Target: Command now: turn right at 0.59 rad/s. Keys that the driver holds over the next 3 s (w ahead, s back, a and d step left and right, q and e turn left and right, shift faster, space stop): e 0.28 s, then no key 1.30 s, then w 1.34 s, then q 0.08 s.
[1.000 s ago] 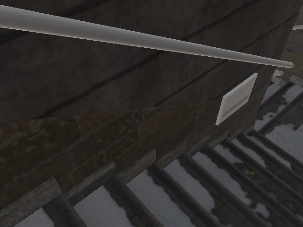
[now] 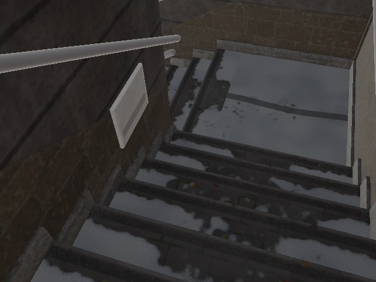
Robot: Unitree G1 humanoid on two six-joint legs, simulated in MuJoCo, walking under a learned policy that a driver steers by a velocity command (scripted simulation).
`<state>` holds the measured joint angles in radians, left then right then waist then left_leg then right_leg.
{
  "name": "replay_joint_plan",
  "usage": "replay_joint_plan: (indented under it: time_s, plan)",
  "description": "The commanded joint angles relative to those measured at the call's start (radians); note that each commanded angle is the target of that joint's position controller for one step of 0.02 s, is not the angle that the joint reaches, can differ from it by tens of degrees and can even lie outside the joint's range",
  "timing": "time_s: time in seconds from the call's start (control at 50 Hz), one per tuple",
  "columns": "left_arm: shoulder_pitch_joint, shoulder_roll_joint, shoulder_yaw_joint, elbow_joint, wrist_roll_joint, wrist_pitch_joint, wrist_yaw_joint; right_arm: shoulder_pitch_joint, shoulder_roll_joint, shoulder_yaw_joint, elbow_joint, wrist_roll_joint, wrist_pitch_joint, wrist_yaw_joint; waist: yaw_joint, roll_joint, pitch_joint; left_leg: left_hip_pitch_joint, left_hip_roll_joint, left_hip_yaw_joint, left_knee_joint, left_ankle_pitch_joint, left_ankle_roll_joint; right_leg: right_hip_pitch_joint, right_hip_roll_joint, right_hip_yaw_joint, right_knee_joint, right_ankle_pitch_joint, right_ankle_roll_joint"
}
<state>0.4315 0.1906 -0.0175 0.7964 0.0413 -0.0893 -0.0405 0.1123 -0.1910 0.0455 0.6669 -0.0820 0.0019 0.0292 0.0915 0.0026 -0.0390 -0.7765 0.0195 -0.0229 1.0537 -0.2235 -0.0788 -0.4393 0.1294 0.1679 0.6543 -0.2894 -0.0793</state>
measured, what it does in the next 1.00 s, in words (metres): steps on the spot, turning right: left foot, then right foot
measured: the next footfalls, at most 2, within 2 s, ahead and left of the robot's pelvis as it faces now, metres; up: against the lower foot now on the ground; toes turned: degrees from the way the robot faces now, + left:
left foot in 0.12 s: +0.10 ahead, +0.12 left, +0.00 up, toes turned -7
right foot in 0.56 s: +0.05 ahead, -0.12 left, +0.00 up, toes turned -16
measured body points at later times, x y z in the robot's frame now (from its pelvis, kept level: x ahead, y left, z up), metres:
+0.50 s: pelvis +0.04 +0.07 +0.00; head +0.07 +0.08 +0.45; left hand +0.16 +0.27 -0.14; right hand +0.03 -0.17 -0.13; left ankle +0.06 +0.13 -0.72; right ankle +0.04 -0.12 -0.65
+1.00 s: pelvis +0.06 +0.03 +0.01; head +0.08 +0.03 +0.46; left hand +0.21 +0.24 -0.13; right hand +0.08 -0.24 -0.12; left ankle +0.06 +0.13 -0.72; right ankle +0.01 -0.10 -0.72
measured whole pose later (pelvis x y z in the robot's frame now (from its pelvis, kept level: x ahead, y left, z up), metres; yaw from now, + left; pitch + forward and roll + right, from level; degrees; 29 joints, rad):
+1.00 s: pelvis +0.06 +0.03 +0.01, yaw -16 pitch +1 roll +0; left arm 0.21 0.23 0.04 0.92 0.01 -0.03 -0.07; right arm 0.18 -0.24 -0.07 0.95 -0.02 -0.07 0.10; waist 0.00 0.00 0.02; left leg -0.22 0.04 0.15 0.53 -0.32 0.03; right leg -0.25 -0.03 0.01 0.51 -0.28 0.03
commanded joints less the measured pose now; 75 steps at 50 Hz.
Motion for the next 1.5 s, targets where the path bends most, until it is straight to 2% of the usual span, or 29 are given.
replay_joint_plan:
  time_s: [0.02, 0.06, 0.08, 0.1, 0.12, 0.14, 0.16, 0.18, 0.2, 0.22, 0.24, 0.26, 0.28, 0.32, 0.38, 0.44, 0.48, 0.5, 0.54, 0.56, 0.58, 0.6, 0.62, 0.64, 0.66, 0.72, 0.8, 1.16, 1.5]
  plan:
    - [-0.010, 0.194, 0.066, -0.077, -0.007, -0.009, 0.007, -0.110, -0.077, -0.032, -0.103, 0.025, -0.016, -0.015, 0.007, -0.123, -0.046, -0.017, -0.058, -0.005, -0.263, -0.119, 0.013, 0.290, -0.304, 0.497, -0.256, 0.151, -0.253]
    - [-0.031, 0.201, 0.080, -0.090, -0.007, 0.007, 0.008, -0.078, -0.078, -0.040, -0.093, 0.042, -0.022, -0.025, 0.002, -0.148, -0.058, 0.101, -0.070, -0.001, -0.426, -0.128, 0.037, 0.306, -0.304, 0.500, -0.232, 0.304, -0.258]
    - [-0.054, 0.200, 0.085, -0.091, -0.003, 0.021, 0.006, -0.015, -0.087, -0.049, -0.070, 0.060, -0.025, -0.029, -0.044, -0.118, -0.078, 0.237, -0.070, 0.005, -0.545, -0.030, 0.064, 0.268, -0.297, 0.488, -0.212, 0.392, -0.253]
    - [-0.050, 0.199, 0.082, -0.088, -0.005, 0.026, 0.000, 0.053, -0.114, -0.069, -0.051, 0.079, -0.031, -0.032, -0.081, -0.108, -0.102, 0.454, -0.058, 0.019, -0.614, 0.106, 0.108, 0.163, -0.278, 0.475, -0.210, 0.429, -0.227]
    - [-0.047, 0.168, 0.070, -0.083, 0.000, 0.023, 0.008, 0.148, -0.165, -0.103, -0.020, 0.078, -0.035, -0.037, -0.126, -0.067, -0.149, 0.716, 0.007, -0.033, -0.655, 0.193, 0.177, 0.030, -0.205, 0.415, -0.140, 0.297, -0.150]
    - [0.013, 0.062, 0.043, -0.095, -0.025, 0.026, 0.013, 0.263, -0.219, -0.128, -0.007, 0.060, -0.043, -0.044, -0.127, 0.084, -0.243, 0.989, 0.208, -0.207, -0.659, 0.571, 0.351, -0.131, -0.051, 0.230, 0.041, -0.048, -0.042]
    - [-0.027, 0.028, 0.040, -0.191, -0.022, 0.040, 0.042, 0.311, -0.280, -0.151, -0.020, -0.020, -0.050, -0.029, -0.156, 0.245, -0.218, 1.173, 0.477, -0.597, -0.681, 0.688, 0.639, -0.583, 0.123, 0.121, 0.311, -0.431, 0.082]
    - [-0.079, 0.107, 0.060, -0.169, 0.009, 0.064, 0.060, 0.325, -0.225, -0.145, 0.012, -0.054, -0.050, -0.024, -0.184, -0.010, -0.068, 1.078, 0.505, -0.556, -0.743, 0.583, 0.565, -0.746, 0.029, 0.140, 0.470, -0.332, 0.122]
    - [-0.069, 0.114, 0.066, -0.130, 0.014, 0.085, 0.079, 0.296, -0.163, -0.129, 0.012, -0.009, -0.042, -0.005, -0.165, -0.012, -0.071, 0.981, 0.427, -0.440, -0.729, 0.564, 0.490, -0.732, 0.025, 0.125, 0.573, -0.227, 0.153]
    - [-0.027, 0.148, 0.077, -0.093, 0.020, 0.087, 0.084, 0.164, -0.089, -0.099, -0.024, 0.026, -0.048, 0.017, -0.103, 0.021, -0.093, 0.831, 0.356, -0.294, -0.718, 0.573, 0.419, -0.632, -0.004, 0.111, 0.621, -0.109, 0.171]
    - [0.016, 0.135, 0.075, -0.075, 0.035, 0.080, 0.076, 0.113, -0.077, -0.098, -0.023, 0.052, -0.061, 0.023, -0.052, 0.082, -0.094, 0.700, 0.266, -0.176, -0.679, 0.637, 0.373, -0.549, -0.012, 0.055, 0.723, -0.019, 0.168]
    - [0.055, 0.115, 0.063, -0.070, 0.061, 0.072, 0.051, 0.081, -0.097, -0.106, -0.025, 0.051, -0.071, 0.019, -0.013, 0.096, -0.105, 0.550, 0.217, -0.098, -0.677, 0.581, 0.347, -0.479, -0.020, -0.022, 0.891, 0.029, 0.162]
    - [0.070, 0.097, 0.054, -0.061, 0.061, 0.070, 0.030, 0.050, -0.102, -0.105, -0.031, 0.035, -0.079, 0.011, -0.011, 0.070, -0.094, 0.439, 0.191, -0.058, -0.709, 0.457, 0.353, -0.445, -0.022, -0.053, 0.982, 0.080, 0.158]
    - [0.035, 0.098, 0.044, -0.065, 0.040, 0.061, 0.007, 0.051, -0.119, -0.105, -0.009, 0.020, -0.080, -0.003, -0.047, 0.044, -0.062, 0.368, 0.169, -0.032, -0.762, 0.246, 0.364, -0.424, -0.047, -0.062, 1.013, 0.155, 0.162]
    - [0.008, 0.110, 0.048, -0.041, 0.029, 0.048, -0.004, 0.183, -0.099, -0.091, 0.092, 0.026, -0.089, 0.012, -0.103, 0.043, 0.002, 0.462, 0.175, -0.066, -0.747, 0.041, 0.341, -0.517, -0.115, -0.016, 0.862, 0.240, 0.166]
    - [0.001, 0.090, 0.051, 0.016, 0.027, 0.054, -0.031, 0.125, -0.059, -0.046, 0.143, 0.061, -0.110, 0.052, -0.066, 0.062, 0.000, 0.442, 0.147, -0.056, -0.695, -0.088, 0.234, -0.403, -0.228, -0.032, 0.494, 0.293, 0.217]
    - [-0.027, 0.080, 0.052, 0.033, 0.028, 0.049, -0.053, 0.079, -0.102, -0.035, 0.155, 0.079, -0.119, 0.070, -0.043, 0.128, -0.014, 0.302, 0.127, -0.047, -0.682, -0.092, 0.166, -0.138, -0.248, -0.139, 0.375, 0.177, 0.234]
    - [-0.052, 0.102, 0.059, 0.027, 0.020, 0.042, -0.057, 0.072, -0.146, -0.044, 0.162, 0.079, -0.124, 0.076, -0.040, 0.107, -0.009, 0.279, 0.142, -0.052, -0.670, -0.026, 0.155, -0.051, -0.225, -0.175, 0.320, 0.100, 0.236]
    - [-0.085, 0.124, 0.063, 0.020, -0.007, 0.030, -0.044, 0.084, -0.200, -0.056, 0.175, 0.092, -0.123, 0.093, -0.040, 0.063, -0.031, 0.371, 0.190, -0.093, -0.622, 0.179, 0.157, 0.054, -0.220, -0.180, 0.125, 0.125, 0.226]
    - [-0.064, 0.119, 0.064, 0.032, -0.021, 0.028, -0.034, 0.069, -0.177, -0.052, 0.181, 0.109, -0.115, 0.106, -0.016, 0.032, -0.050, 0.441, 0.206, -0.120, -0.579, 0.276, 0.153, 0.093, -0.233, -0.163, 0.008, 0.213, 0.211]
    - [-0.114, 0.141, 0.065, 0.023, -0.028, 0.031, -0.019, 0.123, -0.172, -0.070, 0.182, 0.109, -0.108, 0.100, -0.072, -0.005, -0.076, 0.502, 0.179, -0.111, -0.556, 0.241, 0.152, 0.120, -0.226, -0.155, -0.036, 0.196, 0.177]
    - [-0.184, 0.156, 0.068, 0.004, -0.020, 0.040, -0.003, 0.207, -0.194, -0.090, 0.192, 0.095, -0.104, 0.082, -0.136, -0.008, -0.087, 0.539, 0.157, -0.107, -0.574, 0.161, 0.173, 0.099, -0.205, -0.157, -0.029, 0.144, 0.135]
    - [-0.199, 0.141, 0.068, 0.001, -0.008, 0.049, 0.010, 0.193, -0.195, -0.098, 0.186, 0.090, -0.100, 0.066, -0.134, 0.011, -0.070, 0.547, 0.160, -0.109, -0.591, 0.033, 0.204, 0.067, -0.198, -0.168, -0.039, 0.071, 0.122]
    - [-0.190, 0.134, 0.072, 0.011, -0.007, 0.052, 0.023, 0.180, -0.199, -0.112, 0.169, 0.072, -0.101, 0.049, -0.148, -0.004, 0.003, 0.537, 0.159, -0.063, -0.629, -0.023, 0.238, -0.024, -0.176, -0.173, -0.039, -0.009, 0.094]
    - [-0.155, 0.101, 0.068, 0.026, -0.012, 0.054, 0.030, 0.146, -0.188, -0.115, 0.167, 0.069, -0.102, 0.040, -0.124, 0.013, 0.032, 0.517, 0.177, -0.060, -0.638, -0.090, 0.268, -0.018, -0.185, -0.158, -0.069, -0.005, 0.091]
    - [-0.073, 0.057, 0.053, 0.078, -0.018, 0.053, 0.006, 0.111, -0.107, -0.097, 0.183, 0.090, -0.095, 0.066, -0.085, -0.032, 0.080, 0.441, 0.096, 0.046, -0.626, -0.102, 0.205, 0.111, -0.188, -0.151, -0.159, 0.049, 0.074]
    - [-0.173, 0.134, 0.074, 0.054, -0.027, 0.045, -0.024, 0.097, -0.163, -0.128, 0.192, 0.066, -0.085, 0.068, -0.113, -0.037, 0.025, 0.581, 0.021, 0.146, -0.568, 0.067, 0.149, 0.098, -0.167, -0.161, -0.203, 0.146, 0.046]
    - [-0.212, 0.160, 0.094, 0.139, -0.031, 0.058, -0.018, 0.084, -0.156, -0.147, 0.306, 0.063, -0.071, 0.058, -0.095, -0.003, 0.024, 0.638, 0.032, 0.152, -0.617, 0.196, 0.113, 0.229, -0.142, -0.198, -0.233, 0.258, 0.045]
    - [-0.180, 0.155, 0.092, 0.229, -0.030, 0.060, -0.015, 0.145, -0.141, -0.147, 0.384, 0.060, -0.060, 0.053, -0.098, 0.009, 0.059, 0.654, 0.030, 0.149, -0.624, 0.201, 0.103, 0.234, -0.130, -0.215, -0.238, 0.251, 0.044]
Over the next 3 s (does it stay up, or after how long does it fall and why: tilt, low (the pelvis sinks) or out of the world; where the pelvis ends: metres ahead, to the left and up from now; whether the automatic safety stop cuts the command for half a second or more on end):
stays up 0.70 -0.25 -0.40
